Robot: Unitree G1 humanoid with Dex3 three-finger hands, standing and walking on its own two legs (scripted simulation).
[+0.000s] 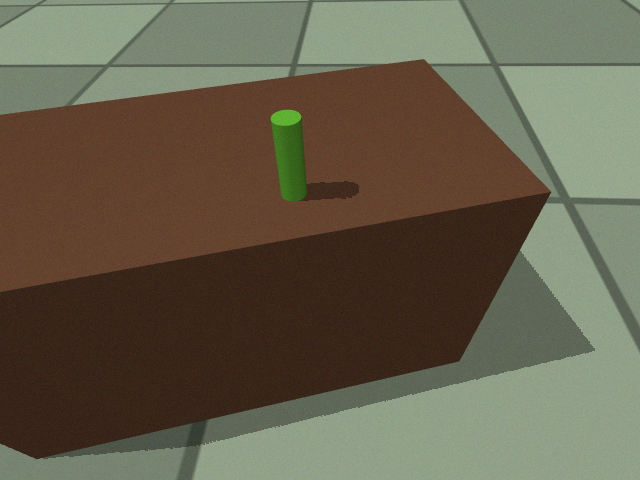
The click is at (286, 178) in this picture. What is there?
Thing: slim round
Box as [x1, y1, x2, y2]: [271, 110, 306, 201]
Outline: 281,110 274,113 271,116 271,124 281,195 285,199 293,201 301,199 306,194 300,114 296,111
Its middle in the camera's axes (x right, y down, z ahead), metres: -0.05 -0.16 +0.71
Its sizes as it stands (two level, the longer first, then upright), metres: 0.052 0.052 0.166
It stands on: a support 0.75 m high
